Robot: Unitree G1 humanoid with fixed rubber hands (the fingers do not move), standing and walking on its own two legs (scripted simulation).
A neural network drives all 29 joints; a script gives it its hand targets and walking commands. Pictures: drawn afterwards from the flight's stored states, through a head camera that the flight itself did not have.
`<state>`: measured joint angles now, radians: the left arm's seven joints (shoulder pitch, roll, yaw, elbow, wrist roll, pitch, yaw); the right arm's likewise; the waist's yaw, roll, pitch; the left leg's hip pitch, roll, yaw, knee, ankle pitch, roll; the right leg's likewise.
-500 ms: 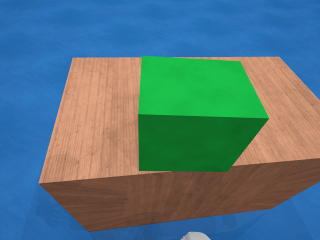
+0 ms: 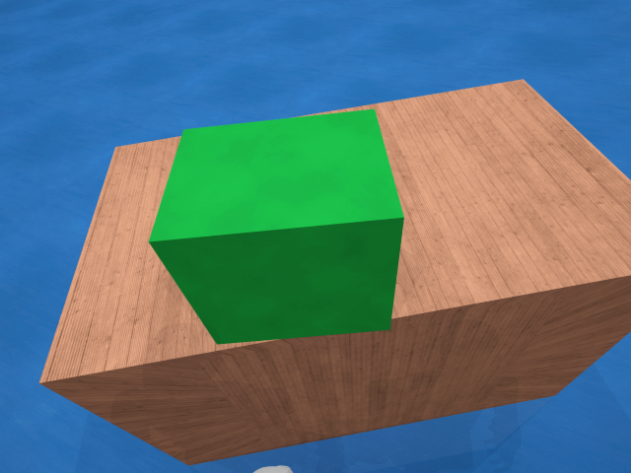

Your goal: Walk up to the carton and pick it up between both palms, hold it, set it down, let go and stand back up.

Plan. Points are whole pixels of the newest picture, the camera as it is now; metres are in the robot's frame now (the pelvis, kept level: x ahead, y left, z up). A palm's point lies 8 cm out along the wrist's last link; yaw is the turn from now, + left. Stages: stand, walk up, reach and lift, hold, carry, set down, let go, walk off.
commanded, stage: walk up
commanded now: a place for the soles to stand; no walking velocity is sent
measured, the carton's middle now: (291, 233) +0.45 +0.07 +0.04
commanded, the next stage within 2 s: reach and lift in 1.86 s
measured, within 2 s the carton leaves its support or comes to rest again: neither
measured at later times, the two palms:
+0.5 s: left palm out of the picture +0.02 +0.30 -0.14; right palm out of the picture +0.07 -0.19 -0.13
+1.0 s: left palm out of the picture -0.01 +0.29 -0.14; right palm out of the picture +0.06 -0.20 -0.14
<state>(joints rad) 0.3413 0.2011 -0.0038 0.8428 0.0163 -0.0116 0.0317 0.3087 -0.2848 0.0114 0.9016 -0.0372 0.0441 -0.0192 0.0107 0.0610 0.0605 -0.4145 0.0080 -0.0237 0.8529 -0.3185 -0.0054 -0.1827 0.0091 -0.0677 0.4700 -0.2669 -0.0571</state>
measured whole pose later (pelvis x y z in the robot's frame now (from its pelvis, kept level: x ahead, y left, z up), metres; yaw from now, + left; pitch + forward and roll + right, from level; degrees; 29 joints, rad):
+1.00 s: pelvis +0.02 +0.05 +0.00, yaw +10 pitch -1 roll -1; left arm 0.30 0.24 -0.06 1.01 0.02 0.00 0.02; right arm 0.35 -0.24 0.05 1.00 -0.01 -0.02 -0.02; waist -0.01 0.01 0.03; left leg -0.24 -0.04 -0.06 0.53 -0.26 0.03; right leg -0.10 -0.07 -0.23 0.45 -0.32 0.01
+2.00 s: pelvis +0.00 +0.01 -0.03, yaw +13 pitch +3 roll +0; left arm 0.21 0.34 0.02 0.77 -0.02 0.36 0.03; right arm 0.07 -0.23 -0.07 0.93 -0.11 0.03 0.02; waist 0.02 -0.03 0.03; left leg -0.48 -0.01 -0.02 0.75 -0.32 -0.02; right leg -0.36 -0.05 -0.18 0.77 -0.45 -0.04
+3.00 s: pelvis +0.00 +0.03 +0.00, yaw +5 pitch -1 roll +0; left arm 0.22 0.26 0.03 0.35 -0.10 0.18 0.05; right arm 0.15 -0.23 -0.06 0.60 0.09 -0.12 0.13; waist 0.05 -0.06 0.02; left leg -0.20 0.00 0.07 0.38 -0.16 0.02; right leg -0.12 0.01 -0.05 0.38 -0.23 -0.03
